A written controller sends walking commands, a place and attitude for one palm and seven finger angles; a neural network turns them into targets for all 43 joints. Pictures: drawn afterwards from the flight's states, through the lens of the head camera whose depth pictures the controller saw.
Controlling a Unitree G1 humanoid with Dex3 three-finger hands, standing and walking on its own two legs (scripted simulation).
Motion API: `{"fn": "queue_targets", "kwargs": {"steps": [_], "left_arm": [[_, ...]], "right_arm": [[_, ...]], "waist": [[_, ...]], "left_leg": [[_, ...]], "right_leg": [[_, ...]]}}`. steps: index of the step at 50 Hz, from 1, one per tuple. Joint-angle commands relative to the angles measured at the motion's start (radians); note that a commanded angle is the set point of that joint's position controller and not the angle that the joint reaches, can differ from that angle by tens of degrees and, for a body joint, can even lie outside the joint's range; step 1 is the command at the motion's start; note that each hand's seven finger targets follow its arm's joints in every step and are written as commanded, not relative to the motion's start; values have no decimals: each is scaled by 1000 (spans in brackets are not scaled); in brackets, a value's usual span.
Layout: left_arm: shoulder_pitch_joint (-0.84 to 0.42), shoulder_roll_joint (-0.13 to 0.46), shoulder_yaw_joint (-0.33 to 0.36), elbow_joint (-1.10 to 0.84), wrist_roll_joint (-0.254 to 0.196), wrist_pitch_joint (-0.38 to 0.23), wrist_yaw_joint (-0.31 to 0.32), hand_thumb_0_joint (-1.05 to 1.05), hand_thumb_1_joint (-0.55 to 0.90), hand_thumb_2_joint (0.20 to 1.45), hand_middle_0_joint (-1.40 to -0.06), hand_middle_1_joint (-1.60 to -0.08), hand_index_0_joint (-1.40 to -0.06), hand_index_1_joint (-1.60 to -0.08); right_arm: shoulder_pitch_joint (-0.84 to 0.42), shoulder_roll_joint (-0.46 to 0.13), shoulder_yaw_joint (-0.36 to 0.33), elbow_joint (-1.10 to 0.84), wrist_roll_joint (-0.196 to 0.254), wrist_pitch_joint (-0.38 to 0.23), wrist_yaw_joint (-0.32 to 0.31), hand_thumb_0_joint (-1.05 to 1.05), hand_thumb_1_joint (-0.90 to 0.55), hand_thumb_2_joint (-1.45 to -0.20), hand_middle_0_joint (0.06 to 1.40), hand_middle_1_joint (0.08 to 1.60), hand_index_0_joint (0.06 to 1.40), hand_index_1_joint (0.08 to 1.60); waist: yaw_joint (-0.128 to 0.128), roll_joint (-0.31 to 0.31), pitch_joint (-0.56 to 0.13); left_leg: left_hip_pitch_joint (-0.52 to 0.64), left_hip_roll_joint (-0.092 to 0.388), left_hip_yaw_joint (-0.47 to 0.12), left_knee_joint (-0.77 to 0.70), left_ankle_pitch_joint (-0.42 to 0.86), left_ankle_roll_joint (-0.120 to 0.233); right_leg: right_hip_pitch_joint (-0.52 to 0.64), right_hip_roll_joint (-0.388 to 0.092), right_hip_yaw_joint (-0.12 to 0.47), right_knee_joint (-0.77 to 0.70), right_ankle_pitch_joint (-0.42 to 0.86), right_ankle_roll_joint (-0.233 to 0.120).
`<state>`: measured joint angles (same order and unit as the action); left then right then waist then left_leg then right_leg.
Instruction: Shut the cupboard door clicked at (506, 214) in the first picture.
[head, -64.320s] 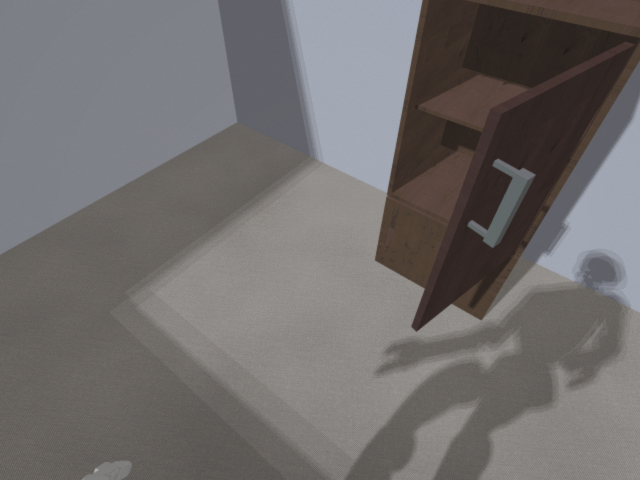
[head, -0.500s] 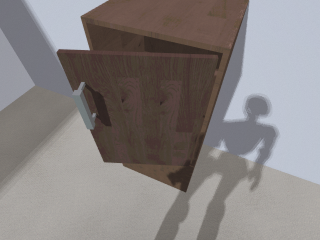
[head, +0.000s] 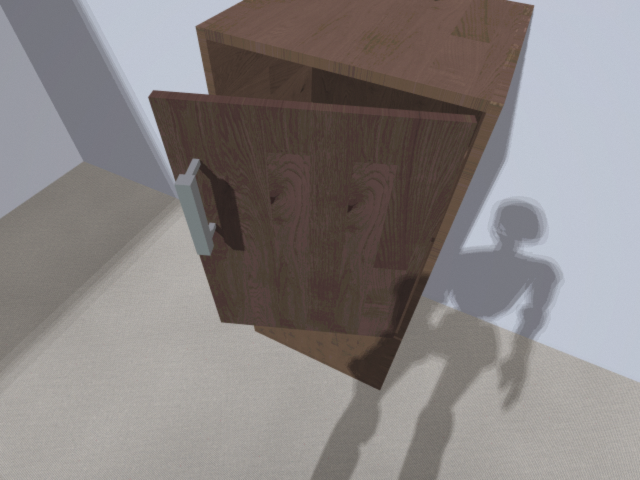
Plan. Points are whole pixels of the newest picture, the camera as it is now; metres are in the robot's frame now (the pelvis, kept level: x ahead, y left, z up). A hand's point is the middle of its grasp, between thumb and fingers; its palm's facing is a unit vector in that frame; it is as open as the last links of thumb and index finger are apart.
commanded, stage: come to a stop and stand still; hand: left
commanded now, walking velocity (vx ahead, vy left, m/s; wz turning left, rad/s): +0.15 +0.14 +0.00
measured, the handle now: (200, 208) +0.48 +0.23 +0.04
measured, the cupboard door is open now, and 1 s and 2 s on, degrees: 21 21 21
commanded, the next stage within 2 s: look again from close up in 1.68 s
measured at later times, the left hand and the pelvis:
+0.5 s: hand out of the picture +0.12 +0.20 -0.18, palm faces +0.02 -0.98 -0.21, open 7.3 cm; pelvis +0.05 +0.02 -0.01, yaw +1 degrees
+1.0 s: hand out of the picture +0.02 +0.20 -0.15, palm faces +0.01 -0.95 -0.31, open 7.4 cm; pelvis +0.00 +0.00 +0.00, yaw -1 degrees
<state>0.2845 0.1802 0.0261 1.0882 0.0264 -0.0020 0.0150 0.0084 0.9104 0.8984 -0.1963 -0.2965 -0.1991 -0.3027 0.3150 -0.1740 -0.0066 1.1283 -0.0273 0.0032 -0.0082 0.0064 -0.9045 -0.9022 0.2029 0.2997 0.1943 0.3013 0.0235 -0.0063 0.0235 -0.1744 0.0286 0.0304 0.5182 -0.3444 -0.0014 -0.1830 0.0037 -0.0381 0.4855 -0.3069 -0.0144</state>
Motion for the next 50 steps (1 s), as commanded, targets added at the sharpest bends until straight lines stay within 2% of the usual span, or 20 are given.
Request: {"fn": "queue_targets", "kwargs": {"steps": [1,3,5,9,11,13,15,19,22,25,27,30,31,33,34,35,38,40,44,50], "left_arm": [[1,120,38,-67,-1,-6,8,0,900,900,-200,-300,-200,-300],[-31,50,23,-89,2,-6,8,0,900,900,-200,-300,-200,-300],[-75,48,18,-112,3,-10,14,0,900,900,-200,-300,-200,-300],[-57,6,13,-88,-15,-14,11,0,900,900,-200,-300,-200,-300],[-16,42,24,-71,-17,-16,13,0,900,900,-200,-300,-200,-300],[48,78,30,-50,-17,-23,19,0,900,900,-200,-300,-200,-300],[98,116,34,-31,-17,-26,30,0,900,900,-200,-300,-200,-300],[23,112,27,-41,-12,-9,40,0,900,900,-200,-300,-200,-300],[-48,112,31,-75,-7,5,43,0,900,900,-200,-300,-200,-300],[-82,60,30,-119,-14,13,41,0,900,900,-200,-300,-200,-300],[-116,61,33,-133,-10,24,42,0,900,900,-200,-300,-200,-300],[-115,49,36,-137,-9,30,37,0,900,900,-200,-300,-200,-300],[20,117,28,-80,-13,-2,50,0,900,900,-200,-300,-200,-300],[86,145,54,-96,-9,-26,43,0,900,900,-200,-300,-200,-300],[68,175,45,-86,-12,-39,40,0,900,900,-200,-300,-200,-300],[31,161,24,-109,2,-40,39,0,900,900,-200,-300,-200,-300],[-82,135,10,-141,-6,-20,35,0,900,900,-200,-300,-200,-300],[-67,130,21,-153,-20,-15,30,0,900,900,-200,-300,-200,-300],[-20,108,-2,-116,-7,-4,16,0,900,900,-200,-300,-200,-300],[-25,141,-3,-105,-13,-16,11,0,900,900,-200,-300,-200,-300]], "right_arm": [[144,-72,-13,-23,0,-32,-9,0,-900,-900,200,300,200,300],[210,-129,-24,-9,-2,-36,-23,0,-900,-900,200,300,200,300],[254,-100,-15,-5,-3,-41,-35,0,-900,-900,200,300,200,300],[140,-86,-10,-32,-2,-51,-52,0,-900,-900,200,300,200,300],[96,-130,-22,-40,9,-54,-58,0,-900,-900,200,300,200,300],[91,-120,-30,-43,22,-55,-58,0,-900,-900,200,300,200,300],[112,-52,-32,-49,30,-47,-56,0,-900,-900,200,300,200,300],[104,13,-41,-35,31,-13,-49,0,-900,-900,200,300,200,300],[94,26,-39,-32,27,-3,-44,0,-900,-900,200,300,200,300],[79,-44,-49,-42,8,-14,-50,0,-900,-900,200,300,200,300],[56,-56,-45,-47,3,-18,-56,0,-900,-900,200,300,200,300],[-1,-72,-47,-79,-3,-18,-56,0,-900,-900,200,300,200,300],[-81,-195,-80,-141,27,-14,-37,0,-900,-900,200,300,200,300],[-66,-84,-68,-224,21,-29,-34,0,-900,-900,200,300,200,300],[-69,-32,-48,-245,27,-29,-28,0,-900,-900,200,300,200,300],[-53,-21,-49,-257,29,-26,-29,0,-900,-900,200,300,200,300],[53,-58,-49,-207,20,-15,-16,0,-900,-900,200,300,200,300],[16,-167,-61,-221,9,-37,-22,0,-900,-900,200,300,200,300],[-102,-128,-38,-237,10,-22,-17,0,-900,-900,200,300,200,300],[8,-107,-24,-178,8,-17,-10,0,-900,-900,200,300,200,300]], "waist": [[-36,41,84],[-55,276,81],[-69,230,78],[-22,58,56],[3,82,11],[24,55,-55],[16,-22,-115],[-11,-182,-79],[-32,-160,-32],[-31,144,-16],[-40,227,15],[-23,171,45],[19,258,-106],[40,63,-137],[26,-65,-139],[-11,-78,-76],[-87,-121,-45],[-42,52,-60],[-8,81,152],[-51,-66,46]], "left_leg": [[30,51,-36,-126,145,34],[112,215,-231,-226,368,145],[219,271,-293,-197,720,240],[150,216,-154,-130,1037,182],[157,176,-111,-96,1044,127],[131,137,-88,-24,954,70],[-49,55,-47,39,576,14],[-84,2,-5,75,49,-13],[-30,21,4,-68,65,-9],[100,182,-85,-112,840,52],[185,237,-142,-103,1234,118],[144,234,-120,-104,1084,160],[202,201,-43,122,1257,81],[-48,55,12,325,672,23],[-191,-18,12,358,45,3],[-186,-21,-31,263,-188,3],[50,4,-20,-42,141,18],[1,146,-148,-91,383,85],[-172,94,-139,-206,-37,73],[-3,28,-54,-139,-10,43]], "right_leg": [[-125,-119,101,-14,-69,-81],[-265,-5,-78,256,-188,-27],[-411,-29,-25,462,-314,-32],[-239,-69,-12,265,-157,-14],[-120,-50,-31,85,29,-11],[30,-60,-9,-48,300,-20],[213,-214,139,80,884,-100],[149,-287,133,70,1036,-167],[45,-256,126,72,837,-138],[-99,-87,23,179,323,-23],[-209,-35,11,287,-109,-5],[-202,-42,34,281,-150,-9],[-196,-56,14,180,-2,-13],[58,-178,215,85,716,-101],[161,-299,322,28,942,-209],[73,-320,282,19,918,-235],[-136,-144,138,73,365,-82],[-105,-32,65,101,80,-24],[-127,-43,120,-9,-31,-34],[-186,-95,201,-168,-215,-44]]}}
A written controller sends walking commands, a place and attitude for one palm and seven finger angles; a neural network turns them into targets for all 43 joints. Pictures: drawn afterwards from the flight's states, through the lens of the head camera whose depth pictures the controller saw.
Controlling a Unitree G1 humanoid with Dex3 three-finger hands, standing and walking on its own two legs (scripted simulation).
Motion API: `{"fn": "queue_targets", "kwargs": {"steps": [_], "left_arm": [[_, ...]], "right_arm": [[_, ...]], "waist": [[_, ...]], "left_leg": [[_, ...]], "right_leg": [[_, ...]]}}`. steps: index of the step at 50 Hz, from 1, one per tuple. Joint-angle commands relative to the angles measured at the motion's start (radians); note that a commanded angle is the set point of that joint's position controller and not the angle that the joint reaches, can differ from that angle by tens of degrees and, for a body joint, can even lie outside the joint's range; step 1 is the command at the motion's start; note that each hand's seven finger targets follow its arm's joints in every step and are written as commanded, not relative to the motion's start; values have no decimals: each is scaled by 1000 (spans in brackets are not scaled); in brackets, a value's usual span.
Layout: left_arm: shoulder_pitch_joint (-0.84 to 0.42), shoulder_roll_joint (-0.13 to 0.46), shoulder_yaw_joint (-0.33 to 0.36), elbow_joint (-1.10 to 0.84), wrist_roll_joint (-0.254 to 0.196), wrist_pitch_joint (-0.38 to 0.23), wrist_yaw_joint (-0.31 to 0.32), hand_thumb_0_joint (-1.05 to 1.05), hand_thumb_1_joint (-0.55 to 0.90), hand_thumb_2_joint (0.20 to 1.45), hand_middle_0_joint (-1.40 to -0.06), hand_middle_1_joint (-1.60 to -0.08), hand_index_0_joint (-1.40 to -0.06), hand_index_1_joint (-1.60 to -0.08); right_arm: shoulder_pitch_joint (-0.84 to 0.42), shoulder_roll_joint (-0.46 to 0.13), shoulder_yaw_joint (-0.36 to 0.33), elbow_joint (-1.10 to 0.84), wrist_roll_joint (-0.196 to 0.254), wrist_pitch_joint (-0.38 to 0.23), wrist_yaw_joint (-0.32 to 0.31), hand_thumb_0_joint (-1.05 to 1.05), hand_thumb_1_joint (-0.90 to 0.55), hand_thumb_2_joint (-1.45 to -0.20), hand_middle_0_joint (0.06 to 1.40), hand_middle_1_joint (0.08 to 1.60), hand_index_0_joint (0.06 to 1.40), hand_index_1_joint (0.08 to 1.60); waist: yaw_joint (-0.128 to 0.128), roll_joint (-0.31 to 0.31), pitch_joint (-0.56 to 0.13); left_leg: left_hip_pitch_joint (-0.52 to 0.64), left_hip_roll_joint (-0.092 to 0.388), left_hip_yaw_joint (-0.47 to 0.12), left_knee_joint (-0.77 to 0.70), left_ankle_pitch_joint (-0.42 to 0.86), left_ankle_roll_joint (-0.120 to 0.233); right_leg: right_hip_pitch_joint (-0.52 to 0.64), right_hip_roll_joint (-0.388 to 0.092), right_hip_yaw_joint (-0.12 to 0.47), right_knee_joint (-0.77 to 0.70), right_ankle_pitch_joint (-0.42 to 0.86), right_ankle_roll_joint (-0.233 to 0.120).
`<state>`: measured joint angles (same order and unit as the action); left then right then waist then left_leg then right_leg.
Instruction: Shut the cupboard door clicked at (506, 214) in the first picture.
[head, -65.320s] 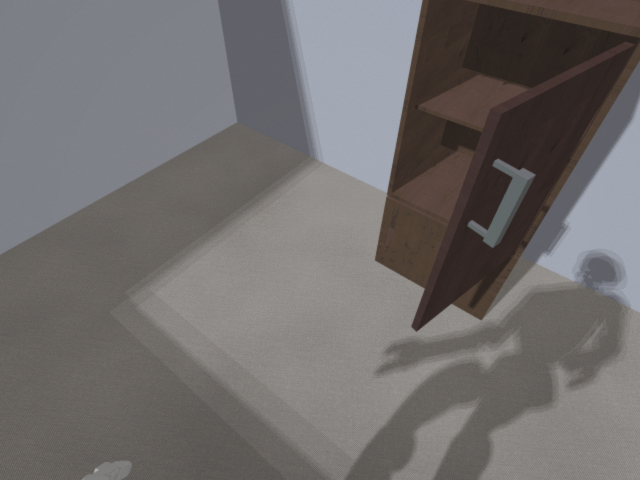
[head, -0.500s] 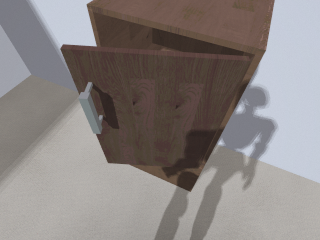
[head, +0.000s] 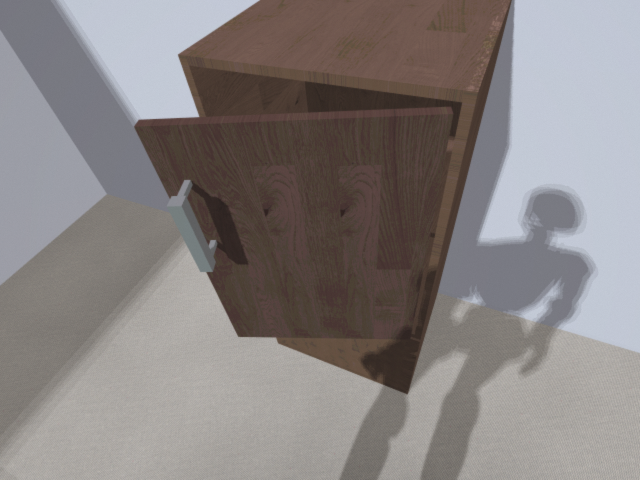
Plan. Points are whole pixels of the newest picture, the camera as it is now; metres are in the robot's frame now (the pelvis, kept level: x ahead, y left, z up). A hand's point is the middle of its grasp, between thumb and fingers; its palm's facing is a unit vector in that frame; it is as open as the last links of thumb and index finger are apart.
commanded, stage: come to a stop and stand still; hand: left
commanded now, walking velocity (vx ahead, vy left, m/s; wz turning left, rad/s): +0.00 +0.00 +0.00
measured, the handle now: (197, 227) +0.47 +0.24 +0.04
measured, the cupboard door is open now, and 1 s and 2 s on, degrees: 21 21 21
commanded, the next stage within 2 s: look again from close up in 0.68 s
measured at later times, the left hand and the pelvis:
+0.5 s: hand out of the picture +0.05 +0.16 -0.16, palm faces +0.01 -0.97 -0.25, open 7.3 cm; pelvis +0.02 -0.03 +0.01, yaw +1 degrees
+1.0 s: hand out of the picture +0.05 +0.16 -0.16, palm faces +0.03 -0.97 -0.23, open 7.3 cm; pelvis +0.04 -0.02 +0.01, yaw +1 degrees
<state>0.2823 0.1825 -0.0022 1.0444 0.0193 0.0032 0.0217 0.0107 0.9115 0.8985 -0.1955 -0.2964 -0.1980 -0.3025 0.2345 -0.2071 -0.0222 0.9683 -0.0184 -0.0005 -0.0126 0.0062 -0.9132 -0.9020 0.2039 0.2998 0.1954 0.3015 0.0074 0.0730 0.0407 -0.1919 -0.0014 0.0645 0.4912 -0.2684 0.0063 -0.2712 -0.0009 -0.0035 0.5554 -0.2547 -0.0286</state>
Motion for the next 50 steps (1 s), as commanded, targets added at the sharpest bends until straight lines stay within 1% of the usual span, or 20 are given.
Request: {"fn": "queue_targets", "kwargs": {"steps": [1,2,3,4,8,9,11,12,14,17,19,20,25,34,36,40,42,45,48,50], "left_arm": [[-25,144,26,-58,-6,-21,4,0,900,900,-200,-300,-200,-300],[-27,143,28,-57,-7,-22,4,0,900,900,-200,-300,-200,-300],[-26,143,28,-56,-8,-23,4,0,900,900,-200,-300,-200,-300],[-20,142,27,-50,-8,-24,4,0,900,900,-200,-300,-200,-300],[-14,134,26,-28,-12,-30,3,0,900,900,-200,-300,-200,-300],[-7,131,25,-25,-12,-32,4,0,900,900,-200,-300,-200,-300],[-6,126,24,-13,-13,-35,5,0,900,900,-200,-300,-200,-300],[-5,125,24,-7,-14,-35,5,0,900,900,-200,-300,-200,-300],[-6,114,24,3,-14,-37,6,0,900,900,-200,-300,-200,-300],[-6,108,22,16,-15,-39,8,0,900,900,-200,-300,-200,-300],[-4,105,23,21,-15,-39,9,0,900,900,-200,-300,-200,-300],[-8,104,23,24,-15,-40,9,0,900,900,-200,-300,-200,-300],[-9,101,22,35,-14,-41,12,0,900,900,-200,-300,-200,-300],[-9,91,23,38,-11,-39,13,0,900,900,-200,-300,-200,-300],[-9,93,24,37,-11,-39,13,0,900,900,-200,-300,-200,-300],[-9,92,25,40,-9,-38,12,0,900,900,-200,-300,-200,-300],[-6,95,26,38,-9,-39,12,0,900,900,-200,-300,-200,-300],[0,96,27,41,-9,-41,12,0,900,900,-200,-300,-200,-300],[1,99,27,45,-10,-41,12,0,900,900,-200,-300,-200,-300],[1,98,27,43,-10,-40,12,0,900,900,-200,-300,-200,-300]], "right_arm": [[93,-74,-6,-10,-1,-14,-4,0,-900,-900,200,300,200,300],[102,-73,-5,-3,-1,-15,-3,0,-900,-900,200,300,200,300],[105,-74,-3,5,-2,-16,-3,0,-900,-900,200,300,200,300],[106,-61,1,14,-2,-17,-3,0,-900,-900,200,300,200,300],[122,-55,12,50,-1,-26,-5,0,-900,-900,200,300,200,300],[128,-40,14,59,0,-26,-6,0,-900,-900,200,300,200,300],[137,-41,18,77,1,-28,-8,0,-900,-900,200,300,200,300],[146,-38,19,85,1,-28,-8,0,-900,-900,200,300,200,300],[158,-25,21,101,1,-28,-11,0,-900,-900,200,300,200,300],[167,-24,23,121,2,-30,-14,0,-900,-900,200,300,200,300],[172,-13,23,130,2,-30,-16,0,-900,-900,200,300,200,300],[175,-17,23,134,3,-32,-17,0,-900,-900,200,300,200,300],[171,-13,20,145,4,-31,-22,0,-900,-900,200,300,200,300],[146,-6,15,146,4,-29,-25,0,-900,-900,200,300,200,300],[140,-19,13,141,4,-29,-26,0,-900,-900,200,300,200,300],[122,-21,13,141,4,-29,-27,0,-900,-900,200,300,200,300],[116,-23,12,140,4,-30,-27,0,-900,-900,200,300,200,300],[109,-26,12,141,4,-32,-28,0,-900,-900,200,300,200,300],[105,-31,12,139,4,-31,-29,0,-900,-900,200,300,200,300],[102,-29,11,142,4,-31,-29,0,-900,-900,200,300,200,300]], "waist": [[-33,-153,28],[-34,-157,26],[-32,-137,27],[-29,-126,27],[-19,-84,31],[-16,-86,25],[-14,-92,28],[-14,-111,27],[-15,-111,25],[-12,-80,16],[-11,-83,11],[-12,-70,6],[-11,-81,-4],[-14,-92,15],[-16,-92,2],[-13,-77,17],[-12,-94,8],[-9,-78,-6],[-10,-87,-8],[-8,-69,-4]], "left_leg": [[12,55,-85,-112,-81,34],[10,55,-85,-114,-73,32],[5,57,-87,-120,-69,31],[6,60,-87,-130,-59,30],[-24,65,-91,-142,-11,21],[-23,69,-90,-147,0,20],[-31,67,-87,-138,20,15],[-32,67,-83,-135,21,13],[-22,72,-80,-140,46,9],[-25,73,-78,-135,69,5],[-17,78,-76,-138,85,3],[-20,78,-76,-136,100,2],[-4,81,-71,-127,127,-2],[28,89,-67,-137,138,0],[36,91,-66,-133,145,0],[38,91,-70,-138,152,2],[41,91,-70,-138,156,2],[53,92,-71,-136,179,3],[52,93,-68,-137,163,1],[55,93,-69,-135,179,2]], "right_leg": [[-96,-93,164,-243,-274,-27],[-92,-93,163,-243,-275,-27],[-90,-96,161,-244,-273,-28],[-80,-94,154,-245,-254,-29],[-29,-99,144,-225,-168,-32],[-11,-101,138,-227,-141,-34],[7,-107,139,-222,-101,-37],[14,-109,136,-223,-95,-37],[25,-110,127,-219,-39,-40],[53,-114,123,-203,31,-40],[68,-111,117,-196,86,-40],[79,-112,113,-185,118,-39],[100,-113,106,-175,207,-34],[78,-102,102,-177,222,-31],[83,-102,101,-172,235,-29],[79,-100,100,-176,236,-28],[87,-101,101,-176,244,-28],[100,-103,95,-169,280,-27],[104,-108,96,-174,279,-29],[105,-105,95,-170,295,-28]]}}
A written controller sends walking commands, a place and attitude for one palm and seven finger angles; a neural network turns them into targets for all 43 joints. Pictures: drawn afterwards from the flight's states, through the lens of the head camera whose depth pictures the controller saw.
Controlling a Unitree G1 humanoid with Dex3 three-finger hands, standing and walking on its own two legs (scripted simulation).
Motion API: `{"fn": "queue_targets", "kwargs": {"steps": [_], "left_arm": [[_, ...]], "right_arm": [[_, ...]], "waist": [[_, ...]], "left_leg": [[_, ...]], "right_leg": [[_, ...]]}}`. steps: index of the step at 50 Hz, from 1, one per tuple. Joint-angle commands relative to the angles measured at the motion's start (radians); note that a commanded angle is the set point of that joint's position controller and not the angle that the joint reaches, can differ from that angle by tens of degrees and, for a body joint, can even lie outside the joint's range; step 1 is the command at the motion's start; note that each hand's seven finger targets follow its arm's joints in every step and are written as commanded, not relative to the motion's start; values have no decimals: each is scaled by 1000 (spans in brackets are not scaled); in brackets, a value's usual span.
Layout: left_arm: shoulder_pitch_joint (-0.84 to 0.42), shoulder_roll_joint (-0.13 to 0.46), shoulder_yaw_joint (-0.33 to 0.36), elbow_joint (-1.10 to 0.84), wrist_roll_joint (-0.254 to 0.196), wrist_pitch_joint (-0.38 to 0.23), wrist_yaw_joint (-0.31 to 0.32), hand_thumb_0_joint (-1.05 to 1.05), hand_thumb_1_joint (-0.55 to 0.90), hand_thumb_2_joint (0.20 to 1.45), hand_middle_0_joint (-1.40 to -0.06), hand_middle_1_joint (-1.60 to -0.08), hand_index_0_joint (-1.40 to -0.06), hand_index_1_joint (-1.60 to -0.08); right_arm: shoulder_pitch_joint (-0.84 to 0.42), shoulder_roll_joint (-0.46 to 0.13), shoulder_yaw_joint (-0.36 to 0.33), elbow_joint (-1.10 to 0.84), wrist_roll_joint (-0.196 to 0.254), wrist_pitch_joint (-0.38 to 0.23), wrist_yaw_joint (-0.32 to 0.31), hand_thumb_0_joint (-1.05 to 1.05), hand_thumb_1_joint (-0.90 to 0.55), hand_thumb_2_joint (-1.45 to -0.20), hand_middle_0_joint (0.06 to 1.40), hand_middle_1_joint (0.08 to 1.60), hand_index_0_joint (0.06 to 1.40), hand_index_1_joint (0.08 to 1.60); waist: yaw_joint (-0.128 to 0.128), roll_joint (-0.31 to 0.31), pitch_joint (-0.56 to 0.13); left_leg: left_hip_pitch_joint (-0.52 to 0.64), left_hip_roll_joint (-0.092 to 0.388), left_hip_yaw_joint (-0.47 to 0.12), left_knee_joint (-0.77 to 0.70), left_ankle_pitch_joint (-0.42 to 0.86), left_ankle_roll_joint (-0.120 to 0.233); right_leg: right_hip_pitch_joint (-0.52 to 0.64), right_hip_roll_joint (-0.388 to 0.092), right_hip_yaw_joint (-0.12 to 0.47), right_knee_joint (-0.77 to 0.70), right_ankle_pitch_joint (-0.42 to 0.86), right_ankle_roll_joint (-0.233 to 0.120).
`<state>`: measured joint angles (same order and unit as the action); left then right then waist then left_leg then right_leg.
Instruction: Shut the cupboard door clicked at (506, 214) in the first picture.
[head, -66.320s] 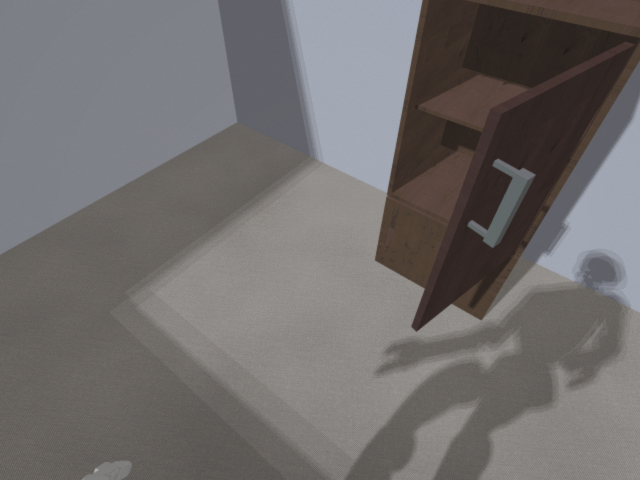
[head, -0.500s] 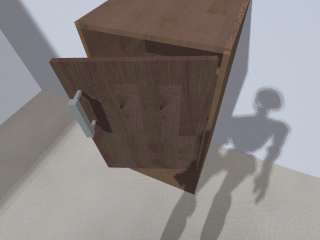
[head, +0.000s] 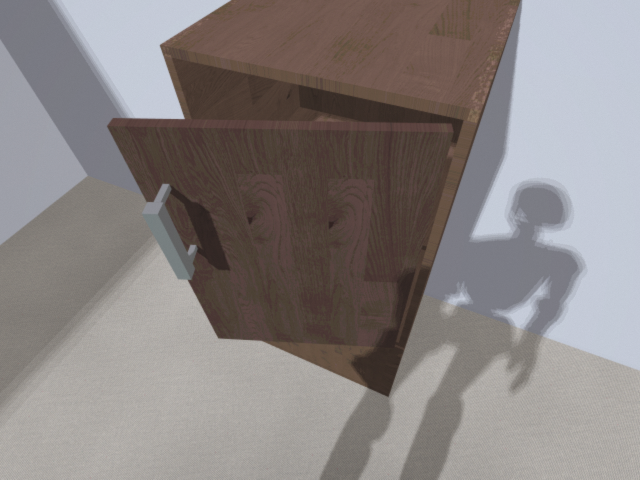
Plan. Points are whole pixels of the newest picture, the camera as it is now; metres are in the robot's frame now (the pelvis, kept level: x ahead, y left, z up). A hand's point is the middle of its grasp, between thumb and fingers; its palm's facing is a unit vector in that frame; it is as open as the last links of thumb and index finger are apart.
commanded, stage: look again from close up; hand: left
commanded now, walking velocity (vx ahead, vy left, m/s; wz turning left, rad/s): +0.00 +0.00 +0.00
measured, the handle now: (175, 233) +0.44 +0.25 +0.04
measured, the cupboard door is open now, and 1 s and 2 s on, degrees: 21 21 21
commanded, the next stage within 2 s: raise the hand and make a fist in 0.32 s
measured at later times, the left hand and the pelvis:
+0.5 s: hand out of the picture +0.08 +0.20 -0.13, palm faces +0.16 -0.96 -0.21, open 7.3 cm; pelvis -0.01 +0.01 -0.01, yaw -1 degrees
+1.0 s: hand out of the picture +0.11 +0.21 -0.02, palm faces +0.06 -1.00 -0.04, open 5.4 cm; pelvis -0.08 +0.04 -0.11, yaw +4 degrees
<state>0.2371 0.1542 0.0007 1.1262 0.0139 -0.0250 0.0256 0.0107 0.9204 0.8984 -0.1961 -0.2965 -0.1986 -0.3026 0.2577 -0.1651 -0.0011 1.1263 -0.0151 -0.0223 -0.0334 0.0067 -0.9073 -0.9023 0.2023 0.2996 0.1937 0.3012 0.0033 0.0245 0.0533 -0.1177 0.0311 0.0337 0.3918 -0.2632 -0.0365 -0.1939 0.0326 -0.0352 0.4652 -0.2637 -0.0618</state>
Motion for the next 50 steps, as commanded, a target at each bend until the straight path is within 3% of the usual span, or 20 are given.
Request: {"fn": "queue_targets", "kwargs": {"steps": [1,20,21,22,23,24,25,26,27,29,30,32,33,35,38,40,43,44,47,50], "left_arm": [[46,130,25,-38,-4,-13,8,0,900,900,-200,-300,-200,-300],[44,121,24,-40,-4,-10,8,0,900,900,-200,-300,-200,-300],[178,128,28,8,3,-31,51,0,900,900,-200,-300,-200,-300],[-712,717,403,-1542,-161,-334,27,0,900,900,-200,-300,-200,-300],[-52,194,20,-1211,-144,-237,29,0,900,900,-218,-320,-218,-320],[-51,192,83,-1230,-189,-191,75,0,900,900,-237,-340,-237,-340],[186,-81,-56,-990,-193,-93,60,0,900,900,-255,-360,-255,-360],[-32,1,-26,-1114,-202,-134,64,0,900,900,-273,-380,-273,-380],[6,23,20,-1063,-195,-180,47,0,900,900,-292,-400,-292,-400],[193,24,80,-868,-200,-278,-20,0,900,900,-328,-440,-328,-440],[264,-8,73,-834,-216,-346,-70,0,900,900,-347,-460,-347,-460],[392,-25,93,-831,-256,-497,-194,0,900,900,-383,-500,-383,-500],[421,-11,103,-850,-269,-564,-260,0,900,900,-402,-520,-402,-520],[398,75,166,-889,-263,-655,-359,0,900,900,-438,-560,-438,-560],[277,138,176,-1101,-260,-614,-366,0,900,900,-493,-620,-493,-620],[157,146,154,-1287,-267,-590,-318,0,900,900,-530,-660,-530,-660],[-12,125,84,-1575,-262,-626,-236,0,900,900,-585,-720,-585,-720],[-109,121,51,-1663,-256,-643,-220,0,900,900,-603,-740,-603,-740],[-50,66,-46,-1629,-238,-628,-222,0,900,900,-658,-800,-658,-800],[43,103,-41,-1489,-216,-495,-255,0,900,900,-713,-860,-713,-860]], "right_arm": [[80,-72,-9,-15,1,-10,-8,0,-900,-900,200,300,200,300],[92,-65,-10,-2,0,-10,-9,0,-900,-900,200,300,200,300],[-39,-106,-22,-70,14,-15,4,0,-900,-900,200,300,200,300],[65,-313,-64,-364,5,-216,-127,0,-900,-900,200,300,200,300],[-57,-162,1,-362,43,-269,-112,0,-900,-900,200,300,200,300],[-76,-189,0,-346,36,-299,-101,0,-900,-900,200,300,200,300],[-74,-132,1,-340,51,-319,-70,0,-900,-900,200,300,200,300],[-51,-197,-30,-382,57,-333,-59,0,-900,-900,200,300,200,300],[-42,-196,-54,-413,45,-346,-57,0,-900,-900,200,300,200,300],[-70,-190,-66,-468,32,-354,-34,0,-900,-900,200,300,200,300],[-74,-180,-66,-502,21,-357,-19,0,-900,-900,200,300,200,300],[-87,-177,-81,-563,12,-351,12,0,-900,-900,200,300,200,300],[-97,-181,-87,-594,11,-341,27,0,-900,-900,200,300,200,300],[-115,-191,-100,-653,12,-318,54,0,-900,-900,200,300,200,300],[-163,-194,-92,-758,22,-287,48,0,-900,-900,200,300,200,300],[-149,-194,-84,-801,22,-276,41,0,-900,-900,200,300,200,300],[-107,-188,-66,-816,15,-276,22,0,-900,-900,200,300,200,300],[-106,-197,-58,-812,12,-277,11,0,-900,-900,200,300,200,300],[-72,-212,-47,-789,21,-286,-10,0,-900,-900,200,300,200,300],[-59,-223,-35,-790,34,-276,-26,0,-900,-900,200,300,200,300]], "waist": [[-5,-24,-23],[-1,-33,2],[53,-90,-22],[-103,-56,-436],[-42,294,-517],[14,256,-481],[-21,110,-284],[-68,20,-111],[-70,-107,-52],[-11,-236,50],[14,-330,23],[57,-393,-71],[71,-369,-126],[85,-193,-220],[93,50,-290],[66,145,-316],[-11,163,-377],[-49,108,-376],[-84,67,-332],[-77,20,-298]], "left_leg": [[-20,62,-38,-38,176,44],[-32,61,-49,-53,162,48],[-117,74,14,203,144,25],[255,44,48,242,315,73],[120,-44,46,177,417,85],[98,-23,29,126,458,61],[-10,-2,-4,87,387,60],[-108,-6,-44,117,236,57],[-191,-19,-42,156,161,61],[-352,-46,-49,224,25,52],[-430,-55,-49,266,-17,42],[-536,-68,-33,364,-45,24],[-574,-76,-24,408,-47,17],[-612,-86,-9,490,-12,17],[-634,-87,21,529,-60,40],[-630,-67,-13,528,-148,47],[-583,-49,-73,562,-209,62],[-599,-38,-96,577,-242,68],[-624,-27,-131,585,-304,69],[-675,-30,-145,561,-368,66]], "right_leg": [[36,-139,125,-77,310,4],[30,-134,120,-91,250,6],[65,-214,189,-74,776,72],[67,-142,159,35,610,62],[79,-59,87,147,463,43],[39,-54,12,68,362,35],[-30,-60,-28,50,270,51],[-130,-61,-11,47,196,60],[-211,-61,-22,57,120,68],[-324,-68,-11,84,-56,68],[-347,-70,-6,130,-114,66],[-336,-75,27,231,-87,61],[-320,-79,43,281,-47,55],[-319,-92,67,384,49,32],[-421,-68,55,461,-87,15],[-507,-52,39,486,-208,16],[-594,-32,20,514,-216,21],[-628,-25,15,532,-233,26],[-679,-15,-2,537,-260,31],[-657,-19,-10,503,-296,39]]}}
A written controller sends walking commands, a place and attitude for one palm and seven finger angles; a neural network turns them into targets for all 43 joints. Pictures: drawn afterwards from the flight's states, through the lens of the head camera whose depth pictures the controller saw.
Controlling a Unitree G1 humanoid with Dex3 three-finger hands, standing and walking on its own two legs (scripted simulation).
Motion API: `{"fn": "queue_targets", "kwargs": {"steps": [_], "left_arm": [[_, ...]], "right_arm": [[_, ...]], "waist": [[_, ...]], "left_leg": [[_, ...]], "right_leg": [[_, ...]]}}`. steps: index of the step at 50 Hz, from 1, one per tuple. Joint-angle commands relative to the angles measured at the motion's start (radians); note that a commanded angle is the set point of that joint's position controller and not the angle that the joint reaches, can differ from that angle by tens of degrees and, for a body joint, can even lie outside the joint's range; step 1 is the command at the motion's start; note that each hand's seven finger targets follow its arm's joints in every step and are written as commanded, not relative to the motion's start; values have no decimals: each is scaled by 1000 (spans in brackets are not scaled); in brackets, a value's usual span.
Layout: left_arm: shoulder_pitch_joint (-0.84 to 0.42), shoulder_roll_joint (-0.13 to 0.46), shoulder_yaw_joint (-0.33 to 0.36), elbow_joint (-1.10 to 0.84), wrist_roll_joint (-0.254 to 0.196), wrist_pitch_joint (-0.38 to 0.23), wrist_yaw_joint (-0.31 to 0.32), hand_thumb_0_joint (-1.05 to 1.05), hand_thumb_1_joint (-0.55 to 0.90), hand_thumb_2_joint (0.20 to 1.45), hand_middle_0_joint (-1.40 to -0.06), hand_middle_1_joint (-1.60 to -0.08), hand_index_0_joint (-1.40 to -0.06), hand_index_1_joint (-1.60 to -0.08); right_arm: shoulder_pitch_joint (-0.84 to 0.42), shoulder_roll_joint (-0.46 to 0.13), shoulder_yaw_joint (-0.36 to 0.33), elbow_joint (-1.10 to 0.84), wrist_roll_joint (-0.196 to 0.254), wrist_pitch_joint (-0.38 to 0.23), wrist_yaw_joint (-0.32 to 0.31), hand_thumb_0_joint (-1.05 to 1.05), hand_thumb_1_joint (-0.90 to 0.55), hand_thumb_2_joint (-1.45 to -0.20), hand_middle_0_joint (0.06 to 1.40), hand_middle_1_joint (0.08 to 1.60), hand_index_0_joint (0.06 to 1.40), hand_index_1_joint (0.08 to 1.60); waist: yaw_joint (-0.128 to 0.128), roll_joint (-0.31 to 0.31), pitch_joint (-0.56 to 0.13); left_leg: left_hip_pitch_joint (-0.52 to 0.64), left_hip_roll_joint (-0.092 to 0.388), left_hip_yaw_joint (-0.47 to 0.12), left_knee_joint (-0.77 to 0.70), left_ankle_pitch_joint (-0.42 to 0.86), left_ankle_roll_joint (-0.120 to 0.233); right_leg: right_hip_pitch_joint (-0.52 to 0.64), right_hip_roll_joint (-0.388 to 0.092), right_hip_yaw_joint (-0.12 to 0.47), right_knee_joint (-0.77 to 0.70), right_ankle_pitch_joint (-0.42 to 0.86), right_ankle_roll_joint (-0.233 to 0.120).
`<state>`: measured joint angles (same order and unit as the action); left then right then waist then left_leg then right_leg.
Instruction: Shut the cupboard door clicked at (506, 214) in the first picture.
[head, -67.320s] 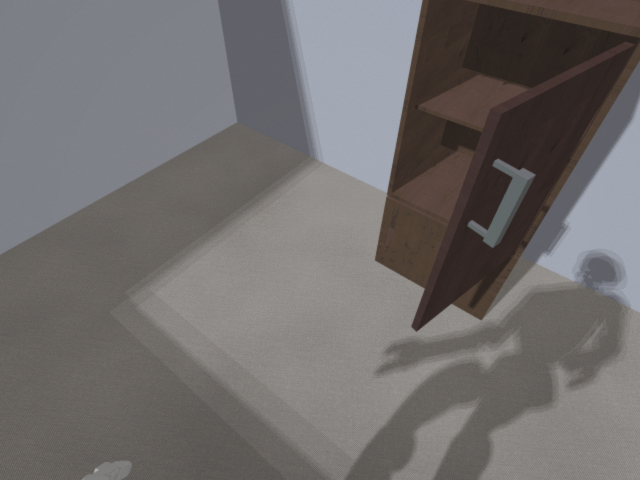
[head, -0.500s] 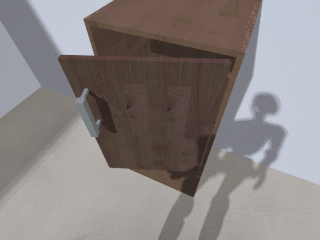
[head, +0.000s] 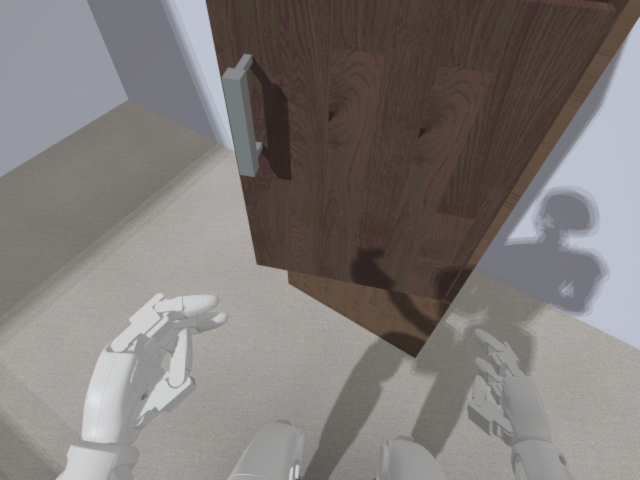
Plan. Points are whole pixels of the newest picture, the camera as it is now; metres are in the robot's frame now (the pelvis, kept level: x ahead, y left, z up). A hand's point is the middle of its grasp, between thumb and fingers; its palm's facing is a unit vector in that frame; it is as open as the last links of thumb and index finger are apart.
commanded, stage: raise the hand and make a fist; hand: left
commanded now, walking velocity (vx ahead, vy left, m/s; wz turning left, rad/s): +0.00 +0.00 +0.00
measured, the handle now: (247, 118) +0.53 +0.17 +0.14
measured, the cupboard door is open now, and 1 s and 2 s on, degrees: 21 21 21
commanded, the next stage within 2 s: bring the fist close to the handle in 1.34 s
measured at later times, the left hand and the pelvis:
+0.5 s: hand (213, 330) +0.25 +0.15 +0.10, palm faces -0.17 -0.98 -0.06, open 3.3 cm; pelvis +0.03 +0.01 +0.03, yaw -1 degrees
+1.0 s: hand (176, 255) +0.29 +0.18 +0.16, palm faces -0.01 -1.00 -0.09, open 3.1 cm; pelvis +0.06 -0.01 +0.06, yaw -1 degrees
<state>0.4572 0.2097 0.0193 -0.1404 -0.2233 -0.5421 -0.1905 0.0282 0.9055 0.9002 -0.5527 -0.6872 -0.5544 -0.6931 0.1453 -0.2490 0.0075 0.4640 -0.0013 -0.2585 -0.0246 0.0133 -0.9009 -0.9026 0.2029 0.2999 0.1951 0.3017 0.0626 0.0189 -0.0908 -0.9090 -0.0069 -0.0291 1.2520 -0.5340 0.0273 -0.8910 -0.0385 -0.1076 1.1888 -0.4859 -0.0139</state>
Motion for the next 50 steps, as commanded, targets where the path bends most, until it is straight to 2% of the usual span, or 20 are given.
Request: {"fn": "queue_targets", "kwargs": {"steps": [1,3,5,7,9,12,14,16,19,24,26,30,33,34,36,39,41,44,47,50], "left_arm": [[-116,54,-53,-160,34,91,-49,0,900,900,-732,-880,-732,-880],[-25,84,-3,-76,42,238,-58,0,900,900,-768,-920,-768,-920],[9,108,66,-120,23,345,-50,0,900,900,-805,-960,-805,-960],[-7,132,154,-217,-16,379,-1,0,900,900,-842,-1000,-842,-1000],[-38,131,201,-287,-47,333,66,0,900,900,-878,-1040,-878,-1040],[-83,109,162,-350,-32,176,114,0,900,900,-933,-1100,-933,-1100],[-105,79,88,-344,-12,91,92,0,900,900,-970,-1140,-970,-1140],[-79,41,20,-273,-5,59,41,0,900,900,-1007,-1180,-1007,-1180],[-21,59,-5,-190,7,127,-35,0,900,900,-1062,-1240,-1062,-1240],[-6,219,220,-295,-17,235,-14,0,900,900,-1153,-1340,-1153,-1340],[-19,185,242,-347,-55,222,17,0,900,900,-1190,-1380,-1190,-1380],[-73,127,197,-311,-74,169,26,0,900,900,-1263,-1460,-1263,-1460],[-88,90,107,-207,-51,190,-39,0,900,900,-1300,-1500,-1300,-1500],[-88,89,91,-163,-45,213,-67,0,900,900,-1300,-1500,-1300,-1500],[-113,127,99,-158,-43,258,-113,0,900,900,-1300,-1500,-1300,-1500],[-150,234,223,-206,-62,291,-123,0,900,900,-1300,-1500,-1300,-1500],[-176,253,292,-271,-90,275,-104,0,900,900,-1300,-1500,-1300,-1500],[-190,258,341,-303,-119,229,-64,0,900,900,-1300,-1500,-1300,-1500],[-189,175,266,-195,-125,226,-75,0,900,900,-1300,-1500,-1300,-1500],[-136,112,174,-46,-112,280,-135,0,900,900,-1300,-1500,-1300,-1500]], "right_arm": [[54,-137,-42,-134,29,-29,-36,0,-900,-900,200,300,200,300],[51,-130,-40,-161,46,4,-38,0,-900,-900,200,300,200,300],[23,-120,-36,-203,55,36,-42,0,-900,-900,200,300,200,300],[1,-97,-30,-219,49,47,-50,0,-900,-900,200,300,200,300],[-6,-81,-19,-207,40,39,-61,0,-900,-900,200,300,200,300],[54,-81,-15,-168,16,3,-49,0,-900,-900,200,300,200,300],[69,-94,-18,-142,6,-21,-38,0,-900,-900,200,300,200,300],[83,-112,-27,-120,9,-36,-30,0,-900,-900,200,300,200,300],[93,-135,-38,-133,29,-41,-32,0,-900,-900,200,300,200,300],[92,-117,-52,-162,36,-5,-50,0,-900,-900,200,300,200,300],[90,-96,-45,-174,35,10,-54,0,-900,-900,200,300,200,300],[105,-98,-30,-152,27,17,-49,0,-900,-900,200,300,200,300],[116,-118,-26,-137,30,17,-40,0,-900,-900,200,300,200,300],[121,-125,-28,-135,33,17,-41,0,-900,-900,200,300,200,300],[119,-135,-29,-144,42,13,-45,0,-900,-900,200,300,200,300],[104,-131,-25,-148,40,10,-56,0,-900,-900,200,300,200,300],[91,-113,-19,-156,37,10,-58,0,-900,-900,200,300,200,300],[86,-98,-12,-137,32,5,-60,0,-900,-900,200,300,200,300],[92,-105,-9,-112,37,3,-53,0,-900,-900,200,300,200,300],[97,-125,-19,-106,45,0,-51,0,-900,-900,200,300,200,300]], "waist": [[-119,-5,-131],[-74,-53,-131],[-21,-55,-196],[9,-62,-235],[11,-53,-212],[-24,0,-205],[-59,17,-187],[-92,34,-146],[-93,42,-106],[-19,26,-248],[-14,20,-250],[-54,28,-171],[-89,29,-104],[-101,-5,-86],[-92,6,-109],[-62,0,-186],[-35,23,-254],[-19,49,-260],[-54,26,-148],[-73,-51,-66]], "left_leg": [[100,8,-86,-325,-128,0],[86,3,-73,-377,-142,-5],[131,-8,-52,-418,-75,-9],[162,-12,-39,-429,-8,-14],[182,-4,-36,-424,65,-14],[224,8,-39,-402,169,-21],[225,13,-42,-371,203,-19],[226,16,-46,-362,171,-23],[213,12,-55,-400,87,-16],[288,4,-31,-429,257,-18],[315,2,-18,-429,333,-22],[331,4,-10,-408,391,-23],[315,8,-12,-410,338,-22],[306,7,-11,-410,324,-13],[316,5,-10,-423,308,-11],[344,0,-4,-432,338,-7],[378,-2,-2,-445,386,-11],[409,-2,-1,-452,458,-18],[383,0,3,-463,402,-21],[340,-1,7,-465,346,-15]], "right_leg": [[57,50,64,-245,-97,-8],[127,41,68,-286,-131,-6],[225,35,59,-303,-110,-6],[294,36,54,-315,-82,-6],[305,46,43,-318,-27,-12],[248,51,22,-273,73,-20],[200,51,23,-251,103,-20],[153,49,22,-254,81,-18],[174,44,35,-297,36,-17],[345,47,34,-310,174,-19],[383,49,29,-312,257,-17],[356,57,31,-322,336,-13],[315,56,35,-348,297,-9],[321,53,43,-366,292,-7],[351,47,56,-390,282,-6],[436,40,73,-409,311,-7],[491,39,69,-398,364,-8],[520,45,60,-390,449,-11],[464,45,56,-416,406,-3],[440,31,80,-462,351,6]]}}
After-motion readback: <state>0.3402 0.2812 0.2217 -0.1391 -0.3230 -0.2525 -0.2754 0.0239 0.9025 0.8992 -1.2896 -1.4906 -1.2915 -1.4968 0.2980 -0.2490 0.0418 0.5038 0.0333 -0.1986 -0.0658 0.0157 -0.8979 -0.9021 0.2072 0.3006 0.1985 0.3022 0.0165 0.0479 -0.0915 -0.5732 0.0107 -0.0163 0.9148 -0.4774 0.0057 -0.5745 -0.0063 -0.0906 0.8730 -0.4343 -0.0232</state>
